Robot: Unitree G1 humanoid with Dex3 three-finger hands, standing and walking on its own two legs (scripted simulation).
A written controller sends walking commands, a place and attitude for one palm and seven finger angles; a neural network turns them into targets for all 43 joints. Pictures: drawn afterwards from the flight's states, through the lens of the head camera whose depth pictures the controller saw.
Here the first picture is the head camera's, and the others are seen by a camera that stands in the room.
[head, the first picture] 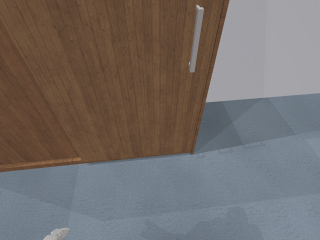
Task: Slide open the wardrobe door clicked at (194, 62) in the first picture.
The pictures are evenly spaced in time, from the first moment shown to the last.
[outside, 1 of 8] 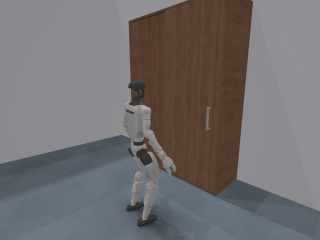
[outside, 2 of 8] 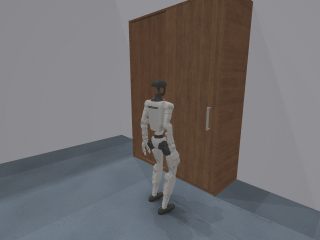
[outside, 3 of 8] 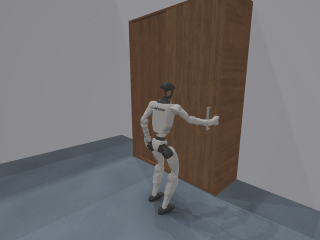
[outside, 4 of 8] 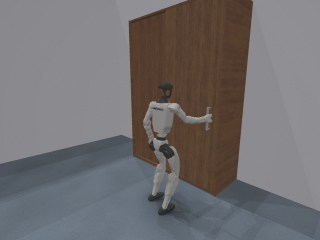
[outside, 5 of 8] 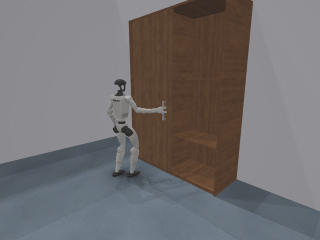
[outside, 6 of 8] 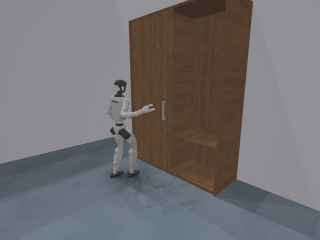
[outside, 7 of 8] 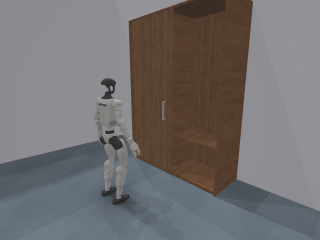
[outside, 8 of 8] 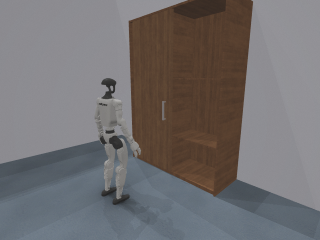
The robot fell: no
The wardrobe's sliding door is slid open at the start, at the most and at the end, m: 0.00 0.67 0.67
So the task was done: yes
